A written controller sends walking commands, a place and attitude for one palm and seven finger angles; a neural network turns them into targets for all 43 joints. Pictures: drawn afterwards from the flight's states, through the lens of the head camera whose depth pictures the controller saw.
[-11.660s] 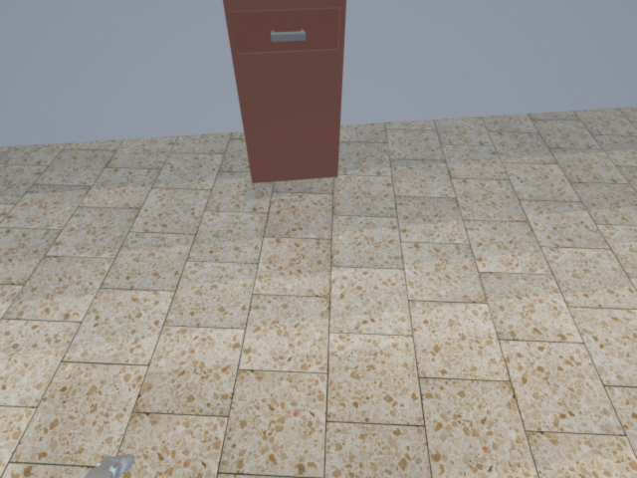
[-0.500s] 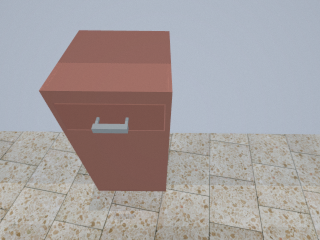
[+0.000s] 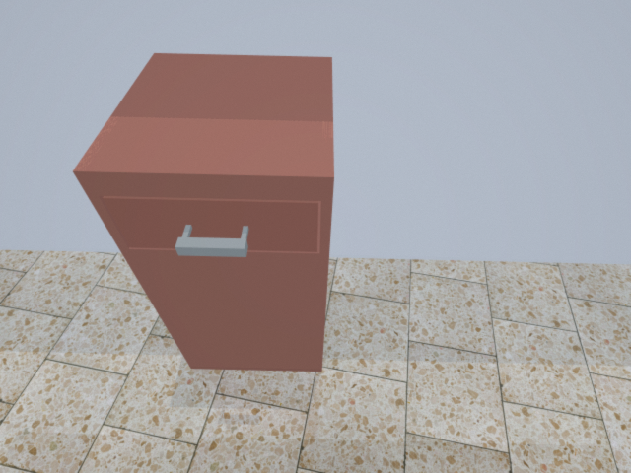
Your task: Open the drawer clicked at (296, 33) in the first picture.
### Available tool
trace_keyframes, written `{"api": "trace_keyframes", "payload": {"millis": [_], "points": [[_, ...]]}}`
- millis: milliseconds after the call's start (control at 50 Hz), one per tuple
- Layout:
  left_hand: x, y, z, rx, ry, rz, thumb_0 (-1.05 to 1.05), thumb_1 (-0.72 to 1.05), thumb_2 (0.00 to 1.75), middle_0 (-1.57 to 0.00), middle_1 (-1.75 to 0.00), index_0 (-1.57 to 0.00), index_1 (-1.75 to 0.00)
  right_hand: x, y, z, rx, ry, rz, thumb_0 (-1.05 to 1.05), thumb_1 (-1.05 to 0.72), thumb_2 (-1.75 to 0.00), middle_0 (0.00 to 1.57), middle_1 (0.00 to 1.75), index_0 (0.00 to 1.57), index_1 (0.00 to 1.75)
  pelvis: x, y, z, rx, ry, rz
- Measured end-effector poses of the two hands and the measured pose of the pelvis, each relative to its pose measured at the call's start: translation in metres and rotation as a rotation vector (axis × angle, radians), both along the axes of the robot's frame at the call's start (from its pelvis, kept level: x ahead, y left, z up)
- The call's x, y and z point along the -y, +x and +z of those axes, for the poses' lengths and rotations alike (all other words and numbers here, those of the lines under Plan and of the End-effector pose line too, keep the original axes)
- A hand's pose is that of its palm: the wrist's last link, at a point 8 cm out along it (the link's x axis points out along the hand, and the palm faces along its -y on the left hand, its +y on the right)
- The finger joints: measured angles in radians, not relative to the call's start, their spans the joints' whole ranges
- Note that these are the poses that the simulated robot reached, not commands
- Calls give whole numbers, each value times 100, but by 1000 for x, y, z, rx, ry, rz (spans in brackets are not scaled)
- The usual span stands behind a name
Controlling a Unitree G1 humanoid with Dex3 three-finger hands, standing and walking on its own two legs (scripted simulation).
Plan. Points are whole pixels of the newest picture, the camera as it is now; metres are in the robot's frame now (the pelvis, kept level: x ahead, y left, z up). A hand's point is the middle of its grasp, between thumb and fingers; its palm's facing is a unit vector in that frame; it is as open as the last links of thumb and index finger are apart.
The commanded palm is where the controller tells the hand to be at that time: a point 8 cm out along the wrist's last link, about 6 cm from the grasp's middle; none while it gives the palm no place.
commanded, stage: look again from close up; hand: left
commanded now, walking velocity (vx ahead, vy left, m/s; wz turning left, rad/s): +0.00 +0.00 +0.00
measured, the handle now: (214, 238) +0.51 +0.22 -0.07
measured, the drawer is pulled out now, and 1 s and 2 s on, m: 0.00 0.00 0.00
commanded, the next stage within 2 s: raise the hand with hooked fingers in 0.28 s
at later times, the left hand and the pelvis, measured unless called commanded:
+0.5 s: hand out of the picture +0.06 +0.18 -0.12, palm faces -0.05 -0.89 -0.45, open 7.3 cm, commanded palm +0.11 +0.19 -0.05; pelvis +0.00 -0.02 +0.00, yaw +0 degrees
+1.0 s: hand (175, 452) +0.15 +0.18 -0.04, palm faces +0.12 -0.04 -0.99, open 9.7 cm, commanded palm +0.15 +0.18 +0.01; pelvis -0.07 -0.06 -0.05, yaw -1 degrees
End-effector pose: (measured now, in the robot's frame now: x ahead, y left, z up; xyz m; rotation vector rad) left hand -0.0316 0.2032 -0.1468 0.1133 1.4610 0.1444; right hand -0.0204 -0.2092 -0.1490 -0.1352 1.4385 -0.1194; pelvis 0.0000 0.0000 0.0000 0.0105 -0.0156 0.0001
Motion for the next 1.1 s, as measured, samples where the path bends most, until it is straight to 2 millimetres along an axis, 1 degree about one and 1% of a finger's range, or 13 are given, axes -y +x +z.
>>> {"api": "trace_keyframes", "payload": {"millis": [160, 400, 440, 500, 540, 600, 660, 720, 780, 840, 900, 1000, 1100], "points": [[10, -2, 0, -5, -3, 3, 1, 91, 90, -20, -30, -20, -30, 7, 4, 0, 3, 4, -1, 0, -91, -90, 20, 30, 20, 30, 9, 2, 1, -5, 1, 2], [20, 10, 2, 30, 13, -4, 0, 91, 90, -20, -30, -20, -30, 18, 7, -1, -1, 9, -2, 1, -91, -90, 20, 30, 20, 30, 21, 5, 0, -13, -2, 7], [9, 30, 16, 107, 89, -127, 4, 94, 90, -21, -30, -20, -30, 28, 13, 2, 79, -23, -10, 2, -93, -90, 20, 30, 20, 30, 23, 2, -1, -20, 1, -13], [-18, 85, 63, 388, 296, -207, 7, 95, 89, -21, -32, -21, -31, 47, 36, 6, 275, -70, -38, 3, -93, -90, 20, 30, 20, 30, 25, -4, -4, -37, 23, -1], [-23, 127, 100, 560, 433, -322, 7, 93, 88, -21, -33, -20, -32, 59, 59, 7, 392, -79, -22, 3, -93, -90, 20, 30, 20, 30, 25, -10, -6, -55, 22, 11], [-9, 185, 150, 804, 662, -571, 5, 87, 86, -21, -36, -20, -35, 73, 99, 12, 555, -84, 35, 2, -92, -90, 20, 30, 20, 30, 27, -23, -12, -100, 20, 17], [21, 218, 173, 971, 843, -773, 4, 80, 84, -21, -39, -20, -39, 84, 134, 25, 667, -83, 68, 2, -92, -90, 20, 30, 20, 30, 33, -35, -19, -138, 30, -6], [51, 213, 167, 1038, 899, -911, 2, 73, 81, -21, -43, -20, -43, 90, 160, 42, 719, -66, 93, 2, -92, -90, 20, 30, 20, 30, 42, -42, -25, -169, 51, -55], [68, 184, 146, 1021, 905, -1014, 1, 65, 78, -22, -47, -21, -47, 91, 178, 55, 744, -58, 138, 1, -91, -90, 20, 30, 19, 30, 50, -49, -30, -179, 64, -86], [65, 153, 130, 950, 966, -1082, 1, 57, 75, -23, -52, -23, -51, 88, 192, 58, 754, -57, 181, 1, -91, -90, 20, 30, 19, 30, 57, -55, -36, -178, 58, -76], [49, 139, 131, 920, 1091, -1099, 0, 49, 72, -25, -57, -24, -56, 80, 201, 48, 753, -48, 208, 1, -91, -90, 20, 30, 19, 30, 60, -60, -43, -179, 48, -53], [25, 158, 161, 981, 1255, -988, 0, 36, 67, -27, -64, -26, -64, 59, 194, 25, 732, 11, 199, 1, -91, -90, 20, 30, 20, 30, 63, -68, -50, -166, 30, -19], [27, 199, 186, 977, 1251, -955, 0, 25, 62, -27, -72, -27, -71, 46, 163, 14, 655, 61, 154, 1, -91, -90, 20, 30, 20, 30, 61, -68, -41, -147, 30, -21]]}}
